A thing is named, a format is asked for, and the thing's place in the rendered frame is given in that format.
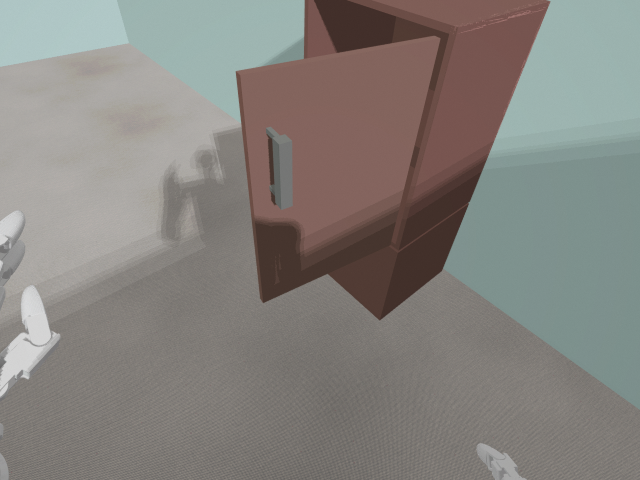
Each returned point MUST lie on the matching handle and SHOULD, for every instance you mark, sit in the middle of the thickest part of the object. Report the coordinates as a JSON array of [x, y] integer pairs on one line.
[[282, 161]]

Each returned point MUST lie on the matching right robot hand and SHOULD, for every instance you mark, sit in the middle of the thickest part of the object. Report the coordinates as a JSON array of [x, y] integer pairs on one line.
[[501, 465]]

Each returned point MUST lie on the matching left robot hand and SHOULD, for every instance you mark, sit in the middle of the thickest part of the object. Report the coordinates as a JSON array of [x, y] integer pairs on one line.
[[27, 352]]

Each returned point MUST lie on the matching cupboard door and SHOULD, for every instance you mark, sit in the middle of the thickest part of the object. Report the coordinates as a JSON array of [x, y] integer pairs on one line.
[[353, 118]]

